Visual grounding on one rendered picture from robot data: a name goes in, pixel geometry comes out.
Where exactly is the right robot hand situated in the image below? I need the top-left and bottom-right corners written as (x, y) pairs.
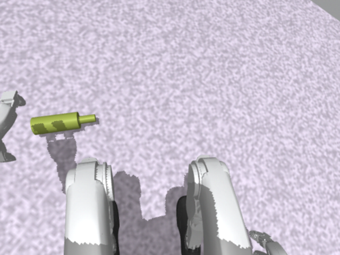
top-left (249, 231), bottom-right (287, 255)

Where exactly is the right robot foot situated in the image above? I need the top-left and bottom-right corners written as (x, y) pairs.
top-left (176, 195), bottom-right (201, 255)

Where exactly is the bottle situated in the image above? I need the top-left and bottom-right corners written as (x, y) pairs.
top-left (30, 112), bottom-right (96, 135)

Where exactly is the left robot hand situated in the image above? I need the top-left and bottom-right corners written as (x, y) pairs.
top-left (0, 90), bottom-right (26, 163)

